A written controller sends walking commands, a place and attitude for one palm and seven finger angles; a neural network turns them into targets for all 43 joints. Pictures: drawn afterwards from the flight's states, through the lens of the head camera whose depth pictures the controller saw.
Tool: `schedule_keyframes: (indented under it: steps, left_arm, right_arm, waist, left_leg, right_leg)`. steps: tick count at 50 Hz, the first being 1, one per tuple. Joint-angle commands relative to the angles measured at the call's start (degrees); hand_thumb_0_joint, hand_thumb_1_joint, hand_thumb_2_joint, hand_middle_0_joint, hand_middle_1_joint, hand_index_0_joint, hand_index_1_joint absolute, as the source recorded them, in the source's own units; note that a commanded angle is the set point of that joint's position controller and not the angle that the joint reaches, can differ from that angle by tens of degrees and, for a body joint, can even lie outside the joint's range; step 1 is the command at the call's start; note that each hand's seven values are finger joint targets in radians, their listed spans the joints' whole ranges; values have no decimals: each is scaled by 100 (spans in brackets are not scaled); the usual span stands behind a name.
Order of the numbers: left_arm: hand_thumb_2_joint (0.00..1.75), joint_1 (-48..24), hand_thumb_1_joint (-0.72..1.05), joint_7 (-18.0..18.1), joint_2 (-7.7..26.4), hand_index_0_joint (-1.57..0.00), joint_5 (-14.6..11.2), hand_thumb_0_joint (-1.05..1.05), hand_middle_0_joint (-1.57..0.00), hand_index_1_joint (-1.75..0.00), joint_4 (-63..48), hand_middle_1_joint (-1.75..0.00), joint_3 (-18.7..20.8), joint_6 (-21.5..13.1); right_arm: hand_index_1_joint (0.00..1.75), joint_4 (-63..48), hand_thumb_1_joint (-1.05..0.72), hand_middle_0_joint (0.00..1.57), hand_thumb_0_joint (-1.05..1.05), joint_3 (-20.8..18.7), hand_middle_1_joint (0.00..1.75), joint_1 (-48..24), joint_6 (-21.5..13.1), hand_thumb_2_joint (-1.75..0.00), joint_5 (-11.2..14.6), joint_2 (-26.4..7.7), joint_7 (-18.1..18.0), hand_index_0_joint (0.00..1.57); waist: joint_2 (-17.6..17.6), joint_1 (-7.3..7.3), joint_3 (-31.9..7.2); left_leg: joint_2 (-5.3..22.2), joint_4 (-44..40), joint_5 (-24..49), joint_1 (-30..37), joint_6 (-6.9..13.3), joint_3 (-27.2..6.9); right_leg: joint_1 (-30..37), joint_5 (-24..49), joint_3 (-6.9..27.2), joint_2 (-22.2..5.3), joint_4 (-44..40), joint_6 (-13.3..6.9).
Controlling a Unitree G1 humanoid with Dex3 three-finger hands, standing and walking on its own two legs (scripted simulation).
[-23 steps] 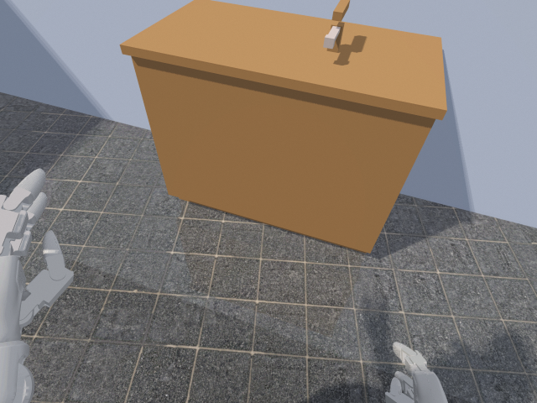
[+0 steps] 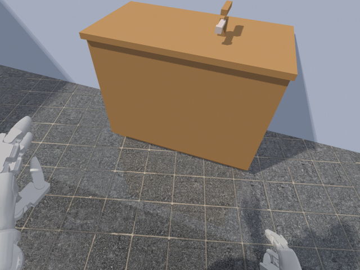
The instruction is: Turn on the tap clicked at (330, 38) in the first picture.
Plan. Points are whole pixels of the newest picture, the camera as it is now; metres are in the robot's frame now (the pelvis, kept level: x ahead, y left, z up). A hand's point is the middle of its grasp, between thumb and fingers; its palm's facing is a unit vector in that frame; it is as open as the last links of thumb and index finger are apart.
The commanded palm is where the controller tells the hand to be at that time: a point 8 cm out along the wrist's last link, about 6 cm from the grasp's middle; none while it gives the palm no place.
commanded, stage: walk to a spot facing it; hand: left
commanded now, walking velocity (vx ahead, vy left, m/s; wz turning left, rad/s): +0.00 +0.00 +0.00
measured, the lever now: (218, 29) +1.03 -0.10 +0.11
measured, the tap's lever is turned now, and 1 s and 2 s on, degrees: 0 0 0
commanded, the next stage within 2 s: turn to face it in 0.92 s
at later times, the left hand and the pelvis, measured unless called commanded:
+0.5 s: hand (32, 164) +0.25 +0.29 +0.15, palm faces +0.52 -0.77 -0.36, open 7.4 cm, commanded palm +0.19 +0.31 +0.18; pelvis +0.06 +0.02 -0.02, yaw +6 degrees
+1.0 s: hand (56, 133) +0.31 +0.26 +0.17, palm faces +0.61 -0.65 -0.46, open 7.4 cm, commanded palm +0.24 +0.29 +0.18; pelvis +0.18 -0.02 +0.00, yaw +19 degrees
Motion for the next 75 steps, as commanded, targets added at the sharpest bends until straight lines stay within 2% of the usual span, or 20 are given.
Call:
schedule_keyframes:
  steps: [1,8,15,17,19,20,22,27,34,35,37,39,42,47,55,57,59,66,72,75]
  left_arm:
    - [90,-462,90,99,929,-20,-17,0,-20,-30,-1210,-30,608,-384]
    - [90,-401,90,180,977,-20,25,0,-20,-30,-1345,-30,674,-332]
    - [90,-526,90,259,1120,-20,33,0,-20,-30,-1180,-30,832,-399]
    - [90,-656,90,251,1101,-20,14,0,-20,-30,-1284,-30,772,-392]
    - [90,-715,90,215,1134,-20,10,0,-20,-30,-1583,-30,808,-473]
    - [90,-791,90,220,1054,-20,13,0,-20,-30,-1788,-30,776,-542]
    - [90,-1088,90,212,1212,-20,127,0,-20,-30,-1941,-30,758,-638]
    - [90,-3,90,91,935,-20,21,0,-20,-30,-1816,-30,732,-539]
    - [90,30,90,16,1074,-20,-55,0,-20,-30,-1273,-30,1004,-389]
    - [90,-129,90,16,1140,-20,-11,0,-20,-30,-1267,-30,994,-356]
    - [90,-227,90,63,1470,-20,-13,0,-20,-30,-1033,-30,1282,-318]
    - [90,-201,90,96,1498,-20,-10,0,-20,-30,-1183,-30,1271,-473]
    - [90,-86,90,72,1435,-20,74,0,-20,-30,-1584,-30,1195,-546]
    - [90,-232,90,245,1394,-20,-21,0,-20,-30,-2235,-30,1116,-427]
    - [90,-399,90,442,1131,-20,-80,0,-20,-30,-2176,-30,926,-308]
    - [90,-663,90,396,1178,-20,-91,0,-20,-30,-2216,-30,865,-410]
    - [90,-645,90,260,1215,-20,-16,0,-20,-30,-1835,-30,806,-450]
    - [90,-458,90,143,1010,-20,-105,0,-20,-30,-2221,-30,775,-314]
    - [90,-383,90,19,986,-20,-111,0,-20,-30,-1268,-30,853,-141]
    - [90,-434,90,103,1358,-20,-178,0,-20,-30,-1151,-30,1135,-106]
  right_arm:
    - [30,-908,-90,20,0,-281,30,-544,-328,-90,-17,-672,-70,20]
    - [30,-890,-90,20,0,-322,30,-521,-282,-90,-41,-693,-125,20]
    - [30,-693,-90,20,0,-323,30,-358,-298,-90,-58,-582,-84,20]
    - [30,-685,-90,20,0,-318,30,-399,-273,-90,-27,-607,-87,20]
    - [30,-684,-90,20,0,-296,30,-341,-291,-90,-17,-687,-103,20]
    - [30,-664,-90,20,0,-326,30,-310,-319,-90,-8,-740,-95,20]
    - [30,-513,-90,20,0,-358,30,-260,-458,-90,-139,-597,-27,20]
    - [30,-486,-90,20,0,-423,30,-212,-476,-90,-27,-643,126,20]
    - [30,-548,-90,20,0,-379,30,-429,-342,-90,-40,-607,-33,20]
    - [30,-570,-90,20,0,-385,30,-485,-312,-90,-14,-589,-40,20]
    - [30,-804,-90,20,0,-443,30,-571,-290,-90,14,-521,-30,20]
    - [30,-720,-90,20,0,-484,30,-564,-256,-90,-61,-637,36,20]
    - [30,-689,-90,20,0,-393,30,-794,8,-90,-52,-541,47,20]
    - [30,-870,-90,20,0,-434,30,-649,-39,-90,-124,-518,-74,20]
    - [30,-1035,-90,20,0,-430,30,-271,-43,-90,-66,-529,-134,20]
    - [30,-1086,-90,20,0,-461,30,-317,-89,-90,5,-738,-131,20]
    - [30,-979,-90,20,0,-391,30,-460,-153,-90,-108,-711,-22,20]
    - [30,-1011,-90,20,0,-379,30,-439,-417,-90,-51,-695,283,20]
    - [30,-1050,-90,20,0,-421,30,-347,-332,-90,37,-661,276,20]
    - [30,-1233,-90,20,0,-365,30,-561,-239,-90,110,-476,252,20]
  waist:
    - [345,-20,-495]
    - [406,-91,-167]
    - [-703,-108,-201]
    - [-468,-167,13]
    - [917,-255,80]
    - [2048,-317,33]
    - [1074,-331,48]
    - [1276,-147,-381]
    - [970,-28,-528]
    - [480,21,-705]
    - [-1553,78,-1054]
    - [-1087,12,-543]
    - [-468,-30,-293]
    - [-590,-40,-375]
    - [-482,-185,-901]
    - [1158,-82,-1079]
    - [1632,-58,-884]
    - [1710,-46,-671]
    - [924,30,-664]
    - [-1969,142,-799]
  left_leg:
    - [265,-745,-47,-331,61,-157]
    - [413,-694,-2461,-958,429,-721]
    - [-20,1131,-1473,-1428,237,93]
    - [27,700,-1345,-920,237,138]
    - [580,-499,-1258,55,647,-1003]
    - [1433,-1116,-869,621,1098,-2798]
    - [2009,-960,1310,1660,1552,-3897]
    - [1275,-706,2180,1638,1176,-1665]
    - [955,217,1922,15,750,-684]
    - [803,1039,1421,-602,622,-588]
    - [-275,4267,-1817,-2564,152,28]
    - [247,5277,-1408,-2539,-14,-393]
    - [585,5035,-922,-2363,-214,-185]
    - [704,2709,-695,-1404,-253,541]
    - [93,-114,565,423,-139,1149]
    - [1711,-418,3338,1632,551,-836]
    - [2436,-822,3472,1410,1048,-1457]
    - [2086,-804,2157,506,478,387]
    - [1918,269,1036,218,59,967]
    - [342,3158,-2196,-1568,-470,682]
  right_leg:
    - [493,173,225,-213,-376,-85]
    - [-47,-2205,211,-418,-12,-242]
    - [254,-2695,1464,-1687,-345,-900]
    - [-154,-2511,1059,-1591,22,-848]
    - [-1131,-1853,-173,-648,1597,-281]
    - [-1906,-1703,-719,-55,2949,24]
    - [-3106,-2300,-34,-342,4074,-40]
    - [-2524,-1307,-517,-383,3219,56]
    - [729,-203,-1248,21,365,49]
    - [1613,-140,-809,-352,79,-100]
    - [2483,143,2870,-2857,-673,-1225]
    - [1256,-1055,2499,-2990,-1012,-1258]
    - [540,-74,451,-2402,-843,-870]
    - [326,1485,-746,-2327,-525,-749]
    - [491,2501,-910,-1652,1036,-341]
    - [-874,-781,-932,-667,2433,81]
    - [-1420,-2422,-227,-461,3309,35]
    - [-657,-1389,-734,-204,2070,156]
    - [157,-227,-852,-103,398,150]
    - [777,3825,2222,-1903,-363,-837]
